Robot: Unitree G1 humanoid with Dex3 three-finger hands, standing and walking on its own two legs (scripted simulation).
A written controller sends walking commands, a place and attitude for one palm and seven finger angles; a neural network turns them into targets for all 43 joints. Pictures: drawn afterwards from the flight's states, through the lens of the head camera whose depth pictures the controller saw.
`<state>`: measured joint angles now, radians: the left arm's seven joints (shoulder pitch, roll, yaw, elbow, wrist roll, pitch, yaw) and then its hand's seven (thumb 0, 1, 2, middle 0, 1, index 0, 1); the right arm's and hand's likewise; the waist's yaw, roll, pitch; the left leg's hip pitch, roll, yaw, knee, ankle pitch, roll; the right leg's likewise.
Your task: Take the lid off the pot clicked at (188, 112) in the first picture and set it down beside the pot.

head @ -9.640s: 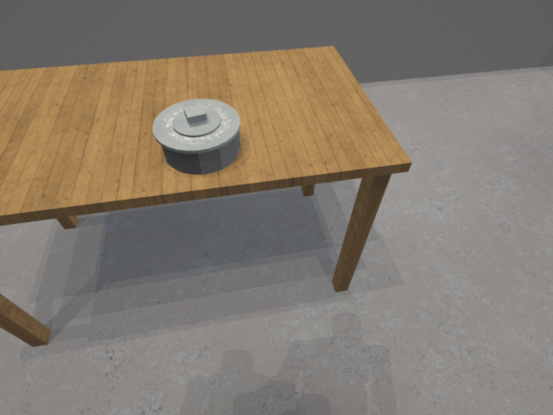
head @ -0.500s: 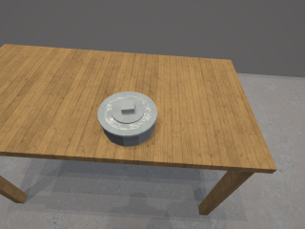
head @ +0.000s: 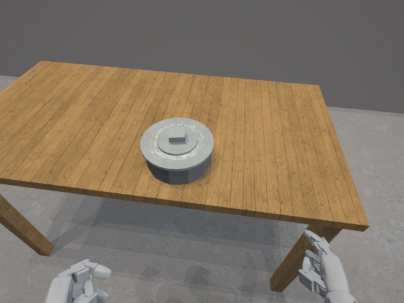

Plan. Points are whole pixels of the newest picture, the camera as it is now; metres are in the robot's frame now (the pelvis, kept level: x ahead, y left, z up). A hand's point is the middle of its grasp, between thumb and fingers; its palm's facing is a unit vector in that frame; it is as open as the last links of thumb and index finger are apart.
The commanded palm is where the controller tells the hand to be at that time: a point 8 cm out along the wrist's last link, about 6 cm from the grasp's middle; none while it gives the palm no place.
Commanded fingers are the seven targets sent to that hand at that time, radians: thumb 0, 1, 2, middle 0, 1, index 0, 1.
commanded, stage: lift the closed hand beside the body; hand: left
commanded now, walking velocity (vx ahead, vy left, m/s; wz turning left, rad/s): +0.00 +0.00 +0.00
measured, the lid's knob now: (176, 134) +0.50 +0.13 +0.04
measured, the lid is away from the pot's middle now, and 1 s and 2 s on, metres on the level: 0.00 0.00 0.00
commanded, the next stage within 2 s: raise the hand higher, near the body in 0.12 s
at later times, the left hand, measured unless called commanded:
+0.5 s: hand (87, 268) +0.16 +0.23 +0.02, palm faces +0.23 -0.90 -0.37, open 3.1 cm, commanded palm +0.12 +0.27 +0.05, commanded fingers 0.00 0.90 0.90 -1.30 -1.50 -1.30 -1.50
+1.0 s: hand (78, 228) +0.20 +0.24 +0.09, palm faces +0.29 -0.87 -0.40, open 3.1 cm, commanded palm +0.16 +0.27 +0.12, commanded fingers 0.00 0.90 0.90 -1.30 -1.50 -1.30 -1.50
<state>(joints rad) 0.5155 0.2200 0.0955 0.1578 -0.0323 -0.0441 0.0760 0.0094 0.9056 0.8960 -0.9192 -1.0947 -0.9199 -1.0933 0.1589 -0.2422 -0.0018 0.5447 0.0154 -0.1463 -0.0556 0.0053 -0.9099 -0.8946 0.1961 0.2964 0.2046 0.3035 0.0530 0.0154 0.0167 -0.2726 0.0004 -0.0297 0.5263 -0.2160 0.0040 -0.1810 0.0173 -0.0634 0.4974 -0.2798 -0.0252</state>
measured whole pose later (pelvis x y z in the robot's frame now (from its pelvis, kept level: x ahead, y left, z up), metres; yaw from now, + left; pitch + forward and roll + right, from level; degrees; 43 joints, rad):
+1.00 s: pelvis +0.04 +0.01 +0.00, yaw -1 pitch -3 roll +0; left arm 0.63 0.29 0.19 -0.35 -0.03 -0.06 0.08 0.01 0.90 0.90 -1.29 -1.50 -1.29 -1.50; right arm 0.19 -0.19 0.03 0.59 0.01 -0.12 -0.07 0.01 -0.91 -0.89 0.20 0.30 0.21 0.30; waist 0.07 0.05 0.00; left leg -0.17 -0.02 0.00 0.47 -0.25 0.02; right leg -0.09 0.00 -0.03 0.44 -0.31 -0.01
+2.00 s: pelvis +0.00 +0.03 +0.01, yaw -1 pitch -1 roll -1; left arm 0.04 0.63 0.03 -0.09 0.77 0.03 -0.21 0.00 -0.14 1.29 -0.87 -0.23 -0.88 -0.23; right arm 0.12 -0.27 0.03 0.58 0.05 0.11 0.00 0.01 -0.91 -0.89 0.20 0.30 0.20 0.30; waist 0.05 0.13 0.02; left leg -0.24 -0.03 0.00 0.43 -0.16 0.04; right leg -0.16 -0.02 -0.03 0.41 -0.22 0.01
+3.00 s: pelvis +0.02 +0.01 +0.00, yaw +0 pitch +0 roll +0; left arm -0.29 0.54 -0.22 0.05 0.82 0.18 -0.33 0.00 -0.27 1.39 -0.84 -0.09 -0.83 -0.08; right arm 0.09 -0.28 0.03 0.57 0.07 0.14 0.03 0.01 -0.91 -0.89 0.20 0.30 0.20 0.30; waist 0.02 0.12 0.02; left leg -0.26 -0.03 -0.01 0.46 -0.20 0.03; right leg -0.19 -0.01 -0.04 0.47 -0.28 -0.01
